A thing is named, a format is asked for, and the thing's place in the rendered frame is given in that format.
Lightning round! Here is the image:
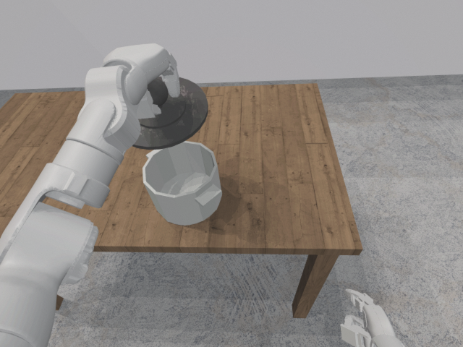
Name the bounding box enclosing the left robot hand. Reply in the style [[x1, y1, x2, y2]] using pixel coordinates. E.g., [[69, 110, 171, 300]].
[[103, 43, 180, 119]]

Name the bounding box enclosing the left robot forearm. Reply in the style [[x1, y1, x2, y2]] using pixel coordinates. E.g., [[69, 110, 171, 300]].
[[0, 57, 148, 264]]

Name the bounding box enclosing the knob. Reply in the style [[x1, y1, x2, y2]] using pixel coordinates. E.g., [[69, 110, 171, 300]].
[[147, 78, 169, 106]]

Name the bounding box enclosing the table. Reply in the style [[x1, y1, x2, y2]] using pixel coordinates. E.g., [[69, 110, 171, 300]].
[[0, 83, 363, 318]]

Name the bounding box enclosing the robot left upper arm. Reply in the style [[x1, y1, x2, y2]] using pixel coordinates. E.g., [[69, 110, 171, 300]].
[[0, 202, 98, 347]]

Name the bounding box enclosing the pot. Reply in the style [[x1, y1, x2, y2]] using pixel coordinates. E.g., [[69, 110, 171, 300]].
[[143, 141, 222, 226]]

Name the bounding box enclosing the lid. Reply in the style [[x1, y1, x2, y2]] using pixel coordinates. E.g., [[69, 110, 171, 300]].
[[133, 77, 208, 150]]

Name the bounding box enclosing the right robot hand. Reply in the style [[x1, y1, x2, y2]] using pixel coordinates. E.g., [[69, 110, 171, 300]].
[[340, 289, 396, 347]]

